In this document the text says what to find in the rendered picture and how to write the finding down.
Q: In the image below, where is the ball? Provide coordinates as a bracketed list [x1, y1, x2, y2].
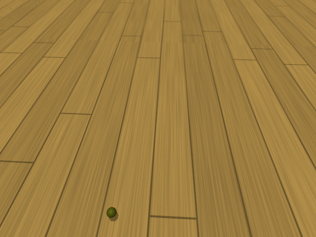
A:
[107, 207, 117, 218]

